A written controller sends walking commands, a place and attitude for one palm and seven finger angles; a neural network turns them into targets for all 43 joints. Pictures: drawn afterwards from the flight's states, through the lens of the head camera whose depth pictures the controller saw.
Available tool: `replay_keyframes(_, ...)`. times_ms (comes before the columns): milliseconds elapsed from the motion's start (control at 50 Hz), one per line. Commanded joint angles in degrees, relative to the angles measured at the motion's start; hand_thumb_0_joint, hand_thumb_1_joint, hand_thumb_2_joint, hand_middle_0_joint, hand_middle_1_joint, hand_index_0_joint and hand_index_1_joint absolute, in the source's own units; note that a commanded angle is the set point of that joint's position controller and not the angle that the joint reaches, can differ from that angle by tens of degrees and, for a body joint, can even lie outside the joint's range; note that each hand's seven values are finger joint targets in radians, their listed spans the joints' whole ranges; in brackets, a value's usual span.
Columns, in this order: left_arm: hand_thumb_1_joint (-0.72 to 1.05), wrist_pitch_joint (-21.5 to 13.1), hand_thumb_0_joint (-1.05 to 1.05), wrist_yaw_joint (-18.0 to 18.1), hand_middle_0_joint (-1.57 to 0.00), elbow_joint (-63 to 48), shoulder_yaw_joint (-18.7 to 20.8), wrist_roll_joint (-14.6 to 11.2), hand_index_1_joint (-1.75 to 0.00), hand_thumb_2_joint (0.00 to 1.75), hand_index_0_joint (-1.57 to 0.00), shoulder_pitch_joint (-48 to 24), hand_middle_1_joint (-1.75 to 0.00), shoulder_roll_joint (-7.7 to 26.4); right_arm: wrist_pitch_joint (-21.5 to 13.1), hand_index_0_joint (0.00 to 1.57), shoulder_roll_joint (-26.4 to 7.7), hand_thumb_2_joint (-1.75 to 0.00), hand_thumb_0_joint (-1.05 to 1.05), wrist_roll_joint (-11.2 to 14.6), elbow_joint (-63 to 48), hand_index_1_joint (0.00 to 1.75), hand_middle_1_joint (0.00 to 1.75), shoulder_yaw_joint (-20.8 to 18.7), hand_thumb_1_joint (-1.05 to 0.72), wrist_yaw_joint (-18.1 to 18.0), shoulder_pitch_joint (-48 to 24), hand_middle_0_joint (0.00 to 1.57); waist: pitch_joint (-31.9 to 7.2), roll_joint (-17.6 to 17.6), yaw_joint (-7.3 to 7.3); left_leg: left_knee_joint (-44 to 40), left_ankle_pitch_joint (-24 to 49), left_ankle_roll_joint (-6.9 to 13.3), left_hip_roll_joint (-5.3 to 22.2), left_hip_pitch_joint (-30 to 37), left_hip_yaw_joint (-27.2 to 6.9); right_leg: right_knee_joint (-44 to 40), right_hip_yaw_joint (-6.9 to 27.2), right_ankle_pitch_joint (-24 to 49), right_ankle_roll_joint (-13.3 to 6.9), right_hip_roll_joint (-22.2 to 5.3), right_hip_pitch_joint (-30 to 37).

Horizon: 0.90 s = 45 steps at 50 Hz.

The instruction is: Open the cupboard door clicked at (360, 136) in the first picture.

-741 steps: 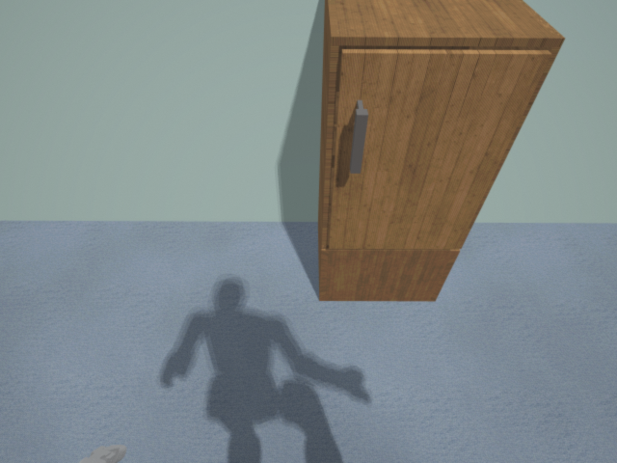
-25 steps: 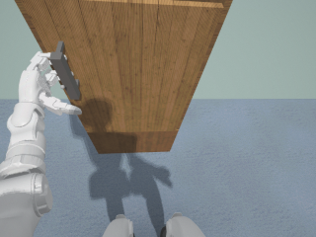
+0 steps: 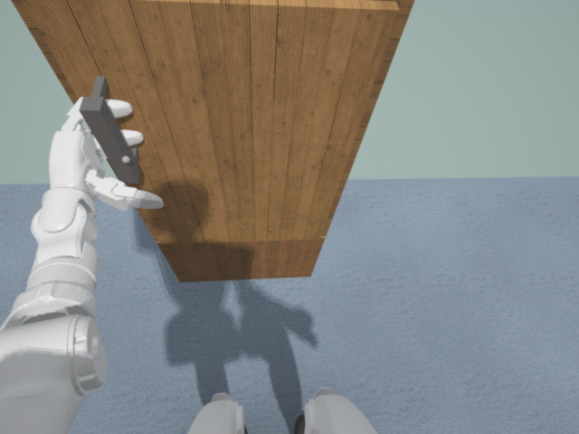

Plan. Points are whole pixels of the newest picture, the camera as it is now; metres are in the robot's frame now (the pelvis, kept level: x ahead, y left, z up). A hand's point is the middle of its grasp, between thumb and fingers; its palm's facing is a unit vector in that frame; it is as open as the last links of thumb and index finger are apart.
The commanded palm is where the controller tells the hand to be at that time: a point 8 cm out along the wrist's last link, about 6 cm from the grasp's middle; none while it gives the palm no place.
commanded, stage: slide the fingers in behind the handle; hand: left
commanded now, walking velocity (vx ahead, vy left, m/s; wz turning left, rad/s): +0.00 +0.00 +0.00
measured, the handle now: (116, 133) +0.52 +0.22 +0.07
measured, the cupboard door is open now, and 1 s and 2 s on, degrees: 0 0 37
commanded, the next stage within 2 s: close the thumb around the handle in 0.22 s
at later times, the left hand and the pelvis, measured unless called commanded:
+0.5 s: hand (120, 159) +0.47 +0.21 +0.07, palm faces +0.02 -1.00 -0.01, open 13.1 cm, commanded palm +0.45 +0.25 +0.07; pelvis +0.00 +0.00 +0.00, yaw +0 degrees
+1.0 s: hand (126, 161) +0.46 +0.20 +0.07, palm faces +0.01 -1.00 -0.01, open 5.8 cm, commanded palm +0.44 +0.25 +0.07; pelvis +0.00 +0.00 +0.00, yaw +0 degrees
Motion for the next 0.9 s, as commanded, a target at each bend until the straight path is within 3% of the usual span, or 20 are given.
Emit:
replay_keyframes(0,-0.50,-3.5,0.00,-0.6,-0.30,-12.3,1.9,-1.1,-1.20,0.30,-0.30,-23.8,-1.20,14.7,-1.1,0.20,-10.1,-0.90,0.00,0.3,-4.1,0.30,0.30,-3.7,-0.90,-0.9,7.1,0.20,-25.6,4.7,-0.11,-6.6,21.1,-0.2,-0.5,17.3,-3.7,-6.2,3.8,19.0,1.0,0.7,12.5)
replay_keyframes(100,-0.50,-3.6,0.00,-1.3,-0.30,-12.7,2.0,-1.9,-1.20,0.30,-0.30,-21.7,-1.20,14.3,-1.2,0.20,-9.9,-0.90,0.00,0.4,-4.5,0.30,0.30,-3.6,-0.90,-0.9,6.9,0.20,-25.4,5.9,0.52,-7.0,21.4,-0.3,-0.6,17.7,-3.5,-6.5,3.7,19.4,0.8,0.7,13.0)
replay_keyframes(160,-0.50,-3.2,0.00,-1.5,-0.30,-11.0,1.1,-1.9,-1.20,0.30,-0.30,-21.8,-1.20,13.4,-1.1,0.20,-9.9,-0.90,0.00,0.5,-4.4,0.30,0.30,-3.6,-0.90,-1.0,6.9,0.20,-22.5,4.2,-0.48,-6.8,19.9,0.0,-0.6,15.8,-3.3,-6.8,3.8,18.8,0.9,0.7,12.4)
replay_keyframes(200,-0.50,-2.9,0.00,-1.5,-0.30,-10.3,2.9,-1.9,-1.20,0.30,-0.30,-21.1,-1.20,15.4,-1.0,0.20,-10.3,-0.90,0.00,0.5,-4.3,0.30,0.30,-3.7,-0.90,-1.1,7.0,0.20,-23.0,3.7,0.21,-7.0,19.4,-0.1,-0.6,15.5,-3.3,-6.9,4.0,18.2,1.0,0.6,12.5)
replay_keyframes(300,-0.50,-3.6,0.00,-1.9,-0.30,-12.8,2.0,-1.8,-1.20,0.30,-0.30,-23.3,-1.20,15.1,-1.2,0.20,-10.0,-0.90,0.00,0.4,-4.4,0.30,0.30,-3.6,-0.90,-1.2,6.9,0.20,-25.4,5.8,-0.04,-6.7,21.6,-0.3,-0.5,17.7,-3.7,-6.2,3.8,19.4,0.9,0.6,12.2)
replay_keyframes(320,-0.44,-3.6,0.00,-2.0,-0.30,-12.0,0.9,-1.7,-1.21,0.32,-0.30,-23.4,-1.21,13.7,-1.2,0.20,-9.9,-0.90,0.00,0.5,-4.2,0.30,0.30,-3.6,-0.90,-1.1,6.7,0.20,-24.4,6.4,-0.36,-6.6,20.8,-0.4,-0.5,17.8,-3.6,-6.4,3.7,18.3,0.9,0.7,11.2)
replay_keyframes(360,-0.33,-3.4,0.00,-2.0,-0.31,-10.9,1.0,-2.0,-1.22,0.37,-0.31,-24.4,-1.22,13.9,-1.4,0.20,-10.2,-0.90,0.00,0.4,-3.9,0.30,0.30,-3.6,-0.90,-1.2,7.1,0.20,-23.7,4.4,-1.01,-6.3,19.8,-0.1,-0.5,16.5,-3.9,-6.4,3.7,17.6,0.9,0.8,10.9)
replay_keyframes(380,-0.28,-3.5,0.00,-1.8,-0.32,-11.1,2.6,-1.8,-1.22,0.40,-0.32,-24.9,-1.22,16.0,-1.3,0.20,-10.4,-0.90,0.00,0.4,-3.7,0.30,0.30,-3.7,-0.90,-1.3,7.2,0.20,-24.4,4.5,-0.58,-6.4,20.2,-0.1,-0.4,16.5,-4.0,-6.2,3.8,18.1,1.0,0.6,11.4)
replay_keyframes(420,-0.16,-3.4,0.00,-1.8,-0.32,-11.7,1.2,-1.6,-1.24,0.44,-0.32,-24.0,-1.24,14.4,-1.4,0.20,-10.2,-0.90,0.00,0.5,-4.0,0.30,0.30,-3.6,-0.90,-1.2,6.9,0.20,-24.8,7.5,-0.24,-6.7,20.3,-0.5,-0.5,18.0,-3.9,-6.3,3.6,17.2,0.8,0.6,10.2)
replay_keyframes(440,-0.11,-3.3,0.00,-1.8,-0.33,-11.4,0.3,-1.5,-1.24,0.47,-0.33,-24.2,-1.24,13.1,-1.4,0.20,-10.2,-0.90,0.00,0.4,-3.9,0.30,0.30,-3.7,-0.90,-1.1,6.9,0.20,-24.4,6.6,-0.68,-6.7,20.6,-0.5,-0.3,18.8,-4.3,-6.3,3.1,16.8,0.8,0.7,9.2)
replay_keyframes(480,0.00,-3.5,0.00,-1.6,-0.34,-11.9,1.2,-1.4,-1.25,0.52,-0.34,-24.2,-1.25,14.2,-1.3,0.20,-10.4,-0.90,0.00,0.3,-3.7,0.30,0.30,-3.8,-0.90,-1.1,7.4,0.20,-25.7,6.6,-0.30,-6.6,23.2,-0.7,-0.1,20.3,-4.8,-5.8,2.9,17.9,0.7,0.8,9.0)
replay_keyframes(520,0.12,-3.6,0.00,-1.4,-0.34,-13.3,-0.3,-1.5,-1.27,0.56,-0.34,-25.3,-1.27,12.3,-1.3,0.20,-10.1,-0.90,0.00,0.2,-3.7,0.30,0.30,-3.9,-0.90,-0.9,7.2,0.20,-26.3,7.7,-0.62,-6.4,23.5,-0.7,-0.1,21.2,-4.6,-5.8,2.9,18.0,0.8,0.8,8.6)
replay_keyframes(580,0.28,-3.5,0.00,-0.9,-0.36,-13.5,0.7,-1.8,-1.28,0.64,-0.36,-23.3,-1.28,12.7,-1.1,0.20,-10.3,-0.90,0.00,0.2,-3.7,0.30,0.30,-4.0,-0.90,-0.8,7.5,0.20,-26.8,6.6,-0.02,-6.6,25.6,-0.9,0.1,22.0,-5.0,-5.6,2.5,18.9,0.7,1.0,8.9)
replay_keyframes(660,0.51,-3.2,0.00,-0.1,-0.37,-12.7,1.8,-1.7,-1.31,0.73,-0.37,-22.0,-1.31,13.5,-0.9,0.20,-10.3,-0.90,0.00,0.2,-4.2,0.30,0.30,-3.9,-0.90,-0.7,7.4,0.20,-24.4,4.9,0.29,-7.0,23.8,-0.6,-0.3,19.6,-4.5,-6.1,2.7,18.8,0.6,1.0,10.3)
replay_keyframes(760,0.79,-4.2,0.00,0.4,-0.39,-15.3,2.2,-1.5,-1.34,0.85,-0.39,-20.3,-1.34,13.8,-1.0,0.20,-9.9,-0.90,0.00,0.1,-4.8,0.30,0.30,-3.9,-0.90,-0.6,7.0,0.20,-26.4,6.9,1.14,-7.0,25.4,-0.7,-0.3,21.0,-4.1,-5.8,2.9,20.2,0.5,1.0,11.5)
replay_keyframes(780,0.84,-4.2,0.00,0.3,-0.40,-14.9,2.7,-1.5,-1.34,0.88,-0.40,-19.0,-1.34,14.1,-0.9,0.20,-9.9,-0.90,0.00,0.2,-5.0,0.30,0.30,-3.9,-0.90,-0.5,6.9,0.20,-26.4,6.2,1.50,-7.2,25.2,-0.9,-0.3,20.5,-4.0,-6.0,2.9,20.2,0.6,1.0,12.2)
replay_keyframes(800,0.90,-4.0,0.00,0.2,-0.40,-13.8,2.0,-1.7,-1.35,0.90,-0.40,-19.2,-1.35,13.4,-0.8,0.20,-9.8,-0.90,0.00,0.3,-4.8,0.30,0.30,-3.8,-0.90,-0.5,6.8,0.20,-25.0,4.6,0.83,-7.3,24.0,-0.7,-0.3,19.1,-3.8,-6.3,2.9,20.1,0.8,1.0,12.6)
replay_keyframes(820,0.90,-3.9,0.00,0.1,-0.40,-13.1,2.2,-1.7,-1.35,0.90,-0.40,-19.0,-1.35,13.6,-0.8,0.20,-9.9,-0.90,0.00,0.4,-4.8,0.30,0.30,-3.8,-0.90,-0.6,6.7,0.20,-23.5,3.1,0.77,-7.6,22.5,-0.6,-0.3,17.9,-3.8,-6.5,2.9,19.3,0.8,1.0,12.5)
replay_keyframes(860,0.90,-4.2,0.00,-0.3,-0.40,-14.5,0.1,-1.6,-1.35,0.90,-0.40,-20.8,-1.35,11.3,-1.0,0.20,-9.7,-0.90,0.00,0.4,-4.9,0.30,0.30,-3.9,-0.90,-0.6,6.5,0.20,-23.9,6.8,0.45,-7.4,23.3,-0.7,-0.4,19.7,-4.0,-6.2,2.9,18.8,0.5,0.9,10.8)
replay_keyframes(880,0.90,-4.0,0.00,-0.3,-0.40,-13.5,-0.3,-1.5,-1.35,0.90,-0.40,-21.1,-1.35,10.9,-0.9,0.20,-9.8,-0.90,0.00,0.4,-4.4,0.30,0.30,-3.9,-0.90,-0.6,6.5,0.20,-23.6,6.1,0.08,-7.4,23.0,-0.8,-0.2,20.4,-4.2,-6.4,2.7,18.2,0.6,0.9,9.6)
